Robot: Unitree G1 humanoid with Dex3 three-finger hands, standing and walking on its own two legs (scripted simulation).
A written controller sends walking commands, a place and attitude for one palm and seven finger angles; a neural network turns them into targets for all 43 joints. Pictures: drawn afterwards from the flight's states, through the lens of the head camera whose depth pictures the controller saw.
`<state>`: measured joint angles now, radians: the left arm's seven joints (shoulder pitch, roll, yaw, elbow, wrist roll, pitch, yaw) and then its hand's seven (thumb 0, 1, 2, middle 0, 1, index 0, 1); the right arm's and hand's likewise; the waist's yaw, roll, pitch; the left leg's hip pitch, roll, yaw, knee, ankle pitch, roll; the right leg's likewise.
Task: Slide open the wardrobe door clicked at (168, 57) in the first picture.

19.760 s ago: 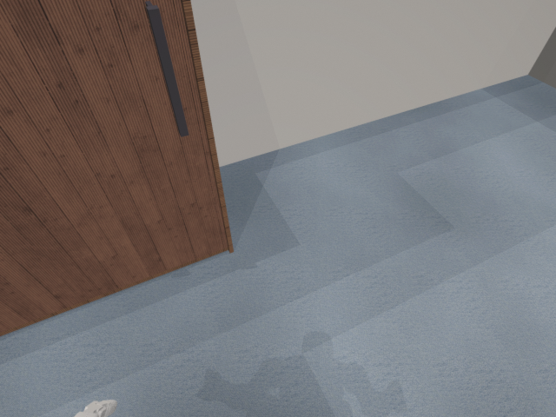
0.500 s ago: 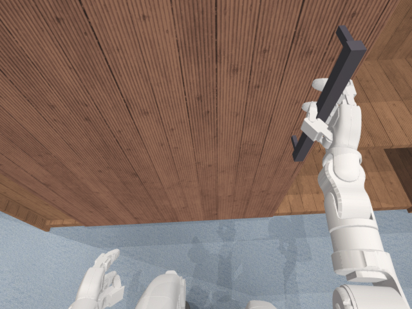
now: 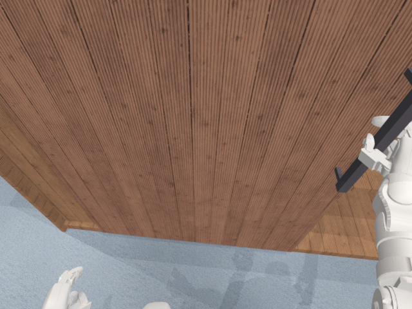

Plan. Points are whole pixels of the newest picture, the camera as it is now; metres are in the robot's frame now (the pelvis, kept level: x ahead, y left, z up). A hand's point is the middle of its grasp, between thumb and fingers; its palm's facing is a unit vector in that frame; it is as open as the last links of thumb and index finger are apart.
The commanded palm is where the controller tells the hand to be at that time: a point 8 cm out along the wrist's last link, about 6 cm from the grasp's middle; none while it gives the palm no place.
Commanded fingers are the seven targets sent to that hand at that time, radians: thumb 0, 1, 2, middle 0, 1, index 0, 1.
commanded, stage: stop walking and hold the door there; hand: right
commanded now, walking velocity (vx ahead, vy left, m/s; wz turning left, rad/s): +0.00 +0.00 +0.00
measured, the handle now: (370, 141) +0.45 -0.31 +0.09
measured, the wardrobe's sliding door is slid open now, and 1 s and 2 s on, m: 0.68 0.68 0.68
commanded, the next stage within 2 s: loosen the grip on the handle in 1.88 s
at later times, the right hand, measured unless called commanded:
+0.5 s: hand (367, 151) +0.40 -0.27 +0.12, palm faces +0.40 +0.89 -0.23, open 5.9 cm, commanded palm +0.36 -0.30 +0.10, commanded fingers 0.00 -0.90 -0.90 0.45 1.40 0.45 1.40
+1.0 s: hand (370, 153) +0.40 -0.28 +0.11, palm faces +0.30 +0.92 -0.25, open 5.6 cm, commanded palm +0.36 -0.32 +0.10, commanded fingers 0.00 -0.90 -0.90 0.45 1.40 0.45 1.40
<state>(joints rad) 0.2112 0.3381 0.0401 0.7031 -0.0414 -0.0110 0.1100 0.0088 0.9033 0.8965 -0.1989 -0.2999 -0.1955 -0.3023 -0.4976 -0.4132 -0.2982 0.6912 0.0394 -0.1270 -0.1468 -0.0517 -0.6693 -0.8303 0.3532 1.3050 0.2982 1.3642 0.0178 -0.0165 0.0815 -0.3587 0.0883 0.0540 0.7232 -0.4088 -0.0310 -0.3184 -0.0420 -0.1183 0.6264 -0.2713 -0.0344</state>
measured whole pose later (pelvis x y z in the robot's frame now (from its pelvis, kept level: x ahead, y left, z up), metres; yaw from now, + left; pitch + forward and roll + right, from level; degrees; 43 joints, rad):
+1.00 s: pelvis -0.02 -0.04 +0.00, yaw +1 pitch +0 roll -1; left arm 0.26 0.36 0.03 0.75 -0.04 -0.01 0.12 0.01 0.90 0.90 -0.20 -0.30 -0.20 -0.30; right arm -0.59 -0.41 -0.27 0.93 0.01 -0.21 -0.07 -0.10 -0.65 -0.82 0.38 1.32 0.40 1.40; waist 0.04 -0.02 0.02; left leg -0.29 0.13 0.05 0.59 -0.29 -0.06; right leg -0.34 -0.02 -0.04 0.66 -0.35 0.04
